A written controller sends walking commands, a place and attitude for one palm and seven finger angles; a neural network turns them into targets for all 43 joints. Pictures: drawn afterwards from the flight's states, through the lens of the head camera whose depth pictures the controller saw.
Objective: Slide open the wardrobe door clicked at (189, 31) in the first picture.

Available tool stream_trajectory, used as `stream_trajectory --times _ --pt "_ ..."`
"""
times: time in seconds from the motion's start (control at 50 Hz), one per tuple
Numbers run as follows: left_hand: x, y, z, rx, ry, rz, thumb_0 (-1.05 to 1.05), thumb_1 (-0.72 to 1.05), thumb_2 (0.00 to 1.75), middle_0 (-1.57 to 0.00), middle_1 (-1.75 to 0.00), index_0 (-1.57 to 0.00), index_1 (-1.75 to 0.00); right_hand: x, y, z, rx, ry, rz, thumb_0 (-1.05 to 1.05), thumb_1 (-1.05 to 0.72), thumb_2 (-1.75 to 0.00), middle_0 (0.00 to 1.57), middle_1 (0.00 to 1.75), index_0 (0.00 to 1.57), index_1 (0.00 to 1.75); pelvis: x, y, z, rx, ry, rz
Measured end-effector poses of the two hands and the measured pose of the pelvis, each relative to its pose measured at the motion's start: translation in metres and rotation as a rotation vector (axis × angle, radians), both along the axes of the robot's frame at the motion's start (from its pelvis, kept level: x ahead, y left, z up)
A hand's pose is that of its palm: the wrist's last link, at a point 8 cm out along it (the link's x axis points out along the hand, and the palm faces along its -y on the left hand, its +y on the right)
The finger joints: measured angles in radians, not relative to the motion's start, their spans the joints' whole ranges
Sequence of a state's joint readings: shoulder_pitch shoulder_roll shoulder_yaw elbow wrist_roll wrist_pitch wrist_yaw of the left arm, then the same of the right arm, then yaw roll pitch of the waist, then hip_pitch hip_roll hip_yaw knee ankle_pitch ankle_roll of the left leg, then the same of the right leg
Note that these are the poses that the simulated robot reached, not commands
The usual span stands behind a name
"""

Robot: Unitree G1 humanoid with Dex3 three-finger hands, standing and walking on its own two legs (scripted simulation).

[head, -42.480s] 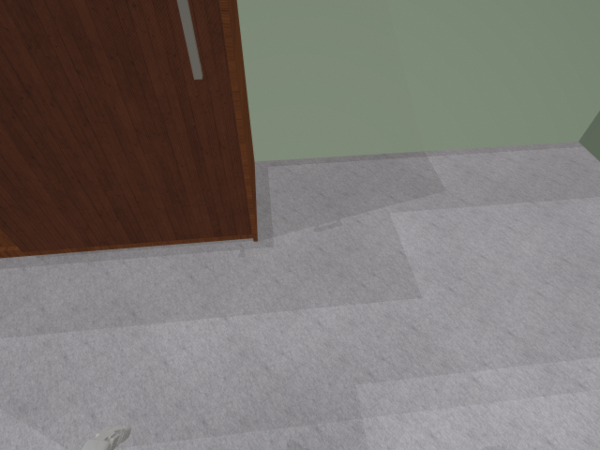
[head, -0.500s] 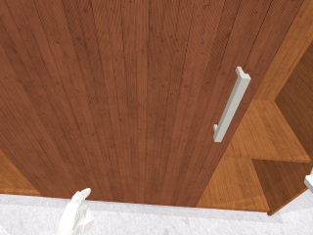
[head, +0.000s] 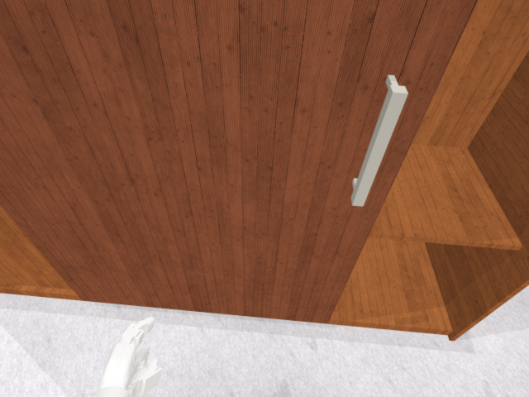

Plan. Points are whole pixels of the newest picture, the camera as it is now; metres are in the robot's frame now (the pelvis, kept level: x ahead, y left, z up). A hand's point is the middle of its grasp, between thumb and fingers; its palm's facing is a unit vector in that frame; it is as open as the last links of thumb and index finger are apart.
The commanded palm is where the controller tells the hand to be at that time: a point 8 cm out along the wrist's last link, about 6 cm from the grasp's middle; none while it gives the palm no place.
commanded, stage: step back with the hand held close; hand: right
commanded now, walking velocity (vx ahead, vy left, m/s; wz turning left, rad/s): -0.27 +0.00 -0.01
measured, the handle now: (372, 147) +0.49 -0.17 +0.14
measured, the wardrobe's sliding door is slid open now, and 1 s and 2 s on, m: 0.47 0.47 0.47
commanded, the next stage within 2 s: stop stepping back and stand still in 0.46 s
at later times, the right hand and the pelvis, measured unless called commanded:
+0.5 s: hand out of the picture +0.12 -0.27 +0.18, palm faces +0.48 +0.79 -0.38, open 7.4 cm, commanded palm +0.07 -0.31 +0.19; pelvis -0.07 -0.01 +0.01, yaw +1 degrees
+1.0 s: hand out of the picture +0.05 -0.31 +0.17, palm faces +0.51 +0.80 -0.30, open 7.4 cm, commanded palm -0.03 -0.34 +0.19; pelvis -0.17 -0.04 -0.01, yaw +0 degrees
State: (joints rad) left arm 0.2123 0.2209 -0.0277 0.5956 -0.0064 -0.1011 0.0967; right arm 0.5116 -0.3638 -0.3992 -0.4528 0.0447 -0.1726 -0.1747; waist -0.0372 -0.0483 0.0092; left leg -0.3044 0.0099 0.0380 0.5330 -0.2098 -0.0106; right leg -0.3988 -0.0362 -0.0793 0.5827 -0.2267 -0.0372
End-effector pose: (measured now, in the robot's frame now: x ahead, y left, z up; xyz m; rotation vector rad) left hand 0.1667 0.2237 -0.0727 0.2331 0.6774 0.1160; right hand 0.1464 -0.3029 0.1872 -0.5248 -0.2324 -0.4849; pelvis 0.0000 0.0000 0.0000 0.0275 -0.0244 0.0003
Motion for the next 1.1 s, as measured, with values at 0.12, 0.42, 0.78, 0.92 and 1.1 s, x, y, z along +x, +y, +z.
stream_trajectory --times 0.12,0.42,0.78,0.92,1.1 --pt "-0.025 0.004 -0.001 0.053 0.028 0.0 0.01 0.9 0.89 -0.2 -0.31 -0.2 -0.3 -0.008 0.003 -0.007 0.038 -0.043 0.035 0.01 -0.89 -0.9 0.21 0.3 0.21 0.3 -0.018 -0.004 -0.003 0.002 -0.001 0.008" --pt "-0.062 -0.001 -0.002 0.024 0.035 -0.013 0.01 0.9 0.89 -0.2 -0.3 -0.2 -0.3 -0.066 -0.003 0.007 -0.039 -0.03 0.03 0.01 -0.89 -0.9 0.21 0.3 0.21 0.3 -0.061 -0.003 0.001 0.005 0.028 -0.002" --pt "-0.149 -0.011 0.025 0.034 -0.061 0.044 0.01 0.9 0.89 -0.2 -0.31 -0.2 -0.3 -0.125 -0.004 -0.004 -0.023 0.05 0.161 0.01 -0.89 -0.9 0.22 0.3 0.22 0.3 -0.148 -0.017 0.003 -0.015 0.032 0.042" --pt "-0.21 0.003 0.008 0.099 0.108 0.086 0.01 0.9 0.89 -0.2 -0.31 -0.2 -0.3 -0.153 -0.024 0.002 0.047 -0.083 0.066 0.01 -0.89 -0.9 0.22 0.3 0.22 0.3 -0.162 -0.026 0.006 -0.026 0.026 0.042" --pt "-0.241 -0.016 -0.003 0.045 0.105 0.148 0.02 0.91 0.89 -0.2 -0.3 -0.2 -0.3 -0.133 -0.038 -0.014 0.06 -0.035 0.071 0.01 -0.9 -0.9 0.21 0.3 0.21 0.3 -0.172 -0.036 0.002 -0.024 0.005 0.028"
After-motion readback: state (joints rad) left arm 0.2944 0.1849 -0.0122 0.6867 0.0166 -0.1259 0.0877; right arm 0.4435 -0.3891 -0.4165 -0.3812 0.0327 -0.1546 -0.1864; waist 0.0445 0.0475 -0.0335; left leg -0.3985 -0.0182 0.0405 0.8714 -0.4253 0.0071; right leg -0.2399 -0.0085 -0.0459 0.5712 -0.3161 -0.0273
